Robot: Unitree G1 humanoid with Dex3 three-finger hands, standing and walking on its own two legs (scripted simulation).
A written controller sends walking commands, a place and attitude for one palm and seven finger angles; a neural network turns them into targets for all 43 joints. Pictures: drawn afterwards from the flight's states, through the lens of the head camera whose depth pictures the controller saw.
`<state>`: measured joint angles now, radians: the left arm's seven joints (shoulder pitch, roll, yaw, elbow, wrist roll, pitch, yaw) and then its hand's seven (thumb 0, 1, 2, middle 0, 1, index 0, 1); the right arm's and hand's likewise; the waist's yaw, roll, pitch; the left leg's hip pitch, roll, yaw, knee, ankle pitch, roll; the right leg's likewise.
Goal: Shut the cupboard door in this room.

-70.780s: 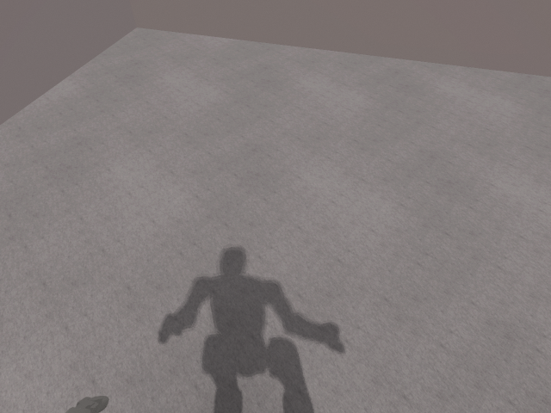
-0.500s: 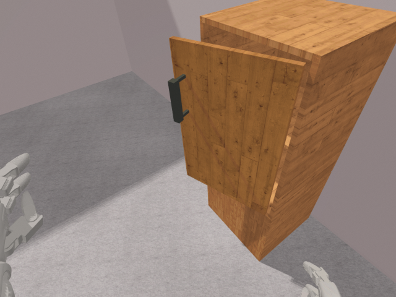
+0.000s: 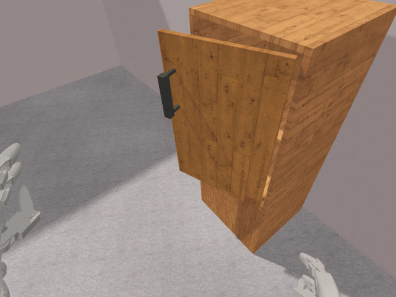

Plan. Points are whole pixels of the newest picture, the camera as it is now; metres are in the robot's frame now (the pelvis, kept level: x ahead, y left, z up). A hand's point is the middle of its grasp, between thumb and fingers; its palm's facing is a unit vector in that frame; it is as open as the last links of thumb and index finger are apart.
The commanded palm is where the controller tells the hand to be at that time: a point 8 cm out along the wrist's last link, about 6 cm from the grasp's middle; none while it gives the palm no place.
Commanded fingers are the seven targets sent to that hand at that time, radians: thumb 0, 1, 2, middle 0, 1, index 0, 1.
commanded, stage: step back with the hand held close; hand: left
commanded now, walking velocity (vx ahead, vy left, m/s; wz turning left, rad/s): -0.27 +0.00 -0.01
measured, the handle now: (170, 93) +0.66 +0.15 +0.08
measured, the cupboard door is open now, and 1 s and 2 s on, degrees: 19 19 19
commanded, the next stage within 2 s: stop stepping back and stand still in 1.84 s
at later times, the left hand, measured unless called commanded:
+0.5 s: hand out of the picture +0.14 +0.30 +0.16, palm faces +0.43 -0.77 -0.47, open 7.4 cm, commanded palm +0.08 +0.33 +0.17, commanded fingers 0.00 0.90 0.90 -0.20 -0.30 -0.20 -0.30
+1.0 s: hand out of the picture +0.08 +0.30 +0.17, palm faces +0.47 -0.74 -0.48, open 7.4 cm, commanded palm +0.01 +0.33 +0.17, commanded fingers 0.00 0.90 0.90 -0.20 -0.30 -0.20 -0.30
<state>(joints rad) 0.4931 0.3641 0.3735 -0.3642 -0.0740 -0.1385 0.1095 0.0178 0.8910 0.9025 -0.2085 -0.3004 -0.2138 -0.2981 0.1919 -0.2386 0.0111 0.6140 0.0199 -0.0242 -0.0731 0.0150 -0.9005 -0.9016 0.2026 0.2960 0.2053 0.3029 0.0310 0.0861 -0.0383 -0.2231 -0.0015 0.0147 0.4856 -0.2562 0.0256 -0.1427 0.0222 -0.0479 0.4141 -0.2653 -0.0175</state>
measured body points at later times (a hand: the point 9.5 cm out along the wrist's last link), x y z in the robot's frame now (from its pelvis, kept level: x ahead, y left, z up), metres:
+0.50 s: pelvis -0.06 +0.03 -0.01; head -0.06 +0.03 +0.44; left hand +0.11 +0.34 +0.18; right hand +0.10 -0.22 -0.09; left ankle +0.00 +0.10 -0.74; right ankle -0.03 -0.11 -0.74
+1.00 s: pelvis -0.12 +0.03 -0.02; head -0.11 +0.05 +0.42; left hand +0.05 +0.34 +0.19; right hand +0.04 -0.22 -0.10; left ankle +0.00 +0.10 -0.74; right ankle -0.12 -0.11 -0.74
